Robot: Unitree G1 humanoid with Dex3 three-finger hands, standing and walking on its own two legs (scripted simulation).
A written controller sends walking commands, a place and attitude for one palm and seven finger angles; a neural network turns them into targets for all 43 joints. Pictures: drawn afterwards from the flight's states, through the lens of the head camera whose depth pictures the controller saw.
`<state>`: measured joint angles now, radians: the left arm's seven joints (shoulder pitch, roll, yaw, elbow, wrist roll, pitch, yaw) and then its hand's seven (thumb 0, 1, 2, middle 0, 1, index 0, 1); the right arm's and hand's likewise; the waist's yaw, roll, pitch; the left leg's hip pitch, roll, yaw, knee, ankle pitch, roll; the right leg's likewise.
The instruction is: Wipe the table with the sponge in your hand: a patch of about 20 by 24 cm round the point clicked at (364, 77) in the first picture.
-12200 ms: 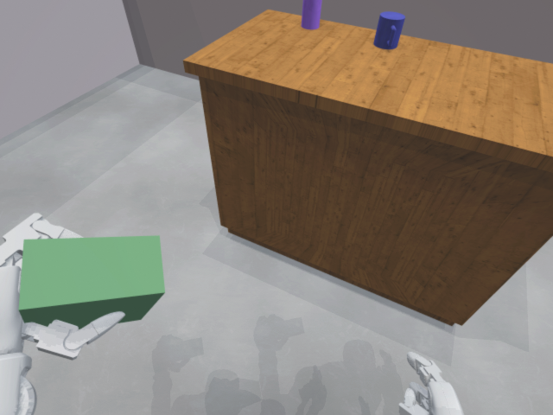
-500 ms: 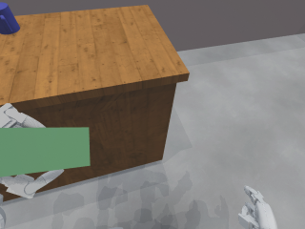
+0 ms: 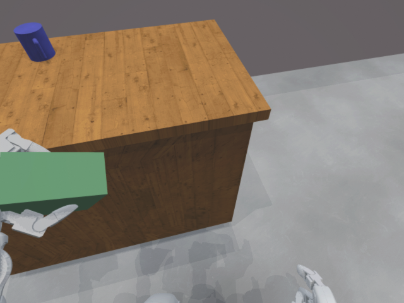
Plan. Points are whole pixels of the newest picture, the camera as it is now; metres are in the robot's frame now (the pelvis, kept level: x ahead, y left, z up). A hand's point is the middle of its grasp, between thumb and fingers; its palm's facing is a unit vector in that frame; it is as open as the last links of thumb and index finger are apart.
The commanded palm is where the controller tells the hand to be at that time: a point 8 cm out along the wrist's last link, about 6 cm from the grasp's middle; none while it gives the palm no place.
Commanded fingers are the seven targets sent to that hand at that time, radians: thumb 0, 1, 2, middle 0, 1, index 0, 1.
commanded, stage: come to a stop and stand still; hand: left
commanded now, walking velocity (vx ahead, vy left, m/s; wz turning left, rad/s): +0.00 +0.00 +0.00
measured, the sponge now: (67, 185) +0.25 +0.24 +0.15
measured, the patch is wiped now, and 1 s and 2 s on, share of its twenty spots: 0.00 0.00 0.00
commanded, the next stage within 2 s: look again from close up in 1.04 s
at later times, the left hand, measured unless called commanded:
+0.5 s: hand out of the picture +0.18 +0.35 +0.18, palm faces +0.42 -0.82 -0.38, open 10.2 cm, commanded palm +0.14 +0.37 +0.18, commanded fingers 0.00 0.10 1.30 -1.20 -1.60 -1.20 -1.60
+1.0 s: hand out of the picture +0.15 +0.36 +0.15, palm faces +0.47 -0.82 -0.33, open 10.2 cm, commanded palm +0.10 +0.38 +0.18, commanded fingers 0.00 0.10 1.30 -1.20 -1.60 -1.20 -1.60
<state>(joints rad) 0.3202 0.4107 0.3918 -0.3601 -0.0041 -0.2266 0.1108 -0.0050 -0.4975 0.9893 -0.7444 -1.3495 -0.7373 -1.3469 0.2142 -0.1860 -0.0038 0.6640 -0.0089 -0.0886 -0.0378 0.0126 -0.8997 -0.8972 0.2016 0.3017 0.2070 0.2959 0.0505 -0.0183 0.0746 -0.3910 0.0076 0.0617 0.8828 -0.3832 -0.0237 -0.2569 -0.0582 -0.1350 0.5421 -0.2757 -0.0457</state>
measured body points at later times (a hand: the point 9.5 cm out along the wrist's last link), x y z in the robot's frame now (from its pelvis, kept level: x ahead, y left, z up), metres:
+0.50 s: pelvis -0.03 +0.09 +0.00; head -0.02 +0.11 +0.45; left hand +0.16 +0.39 +0.20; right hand +0.15 -0.11 -0.07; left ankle +0.02 +0.13 -0.74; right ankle +0.00 -0.05 -0.73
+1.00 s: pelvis -0.05 +0.09 +0.01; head -0.05 +0.11 +0.46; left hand +0.12 +0.40 +0.17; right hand +0.16 -0.12 -0.05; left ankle +0.02 +0.13 -0.74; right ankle +0.00 -0.04 -0.74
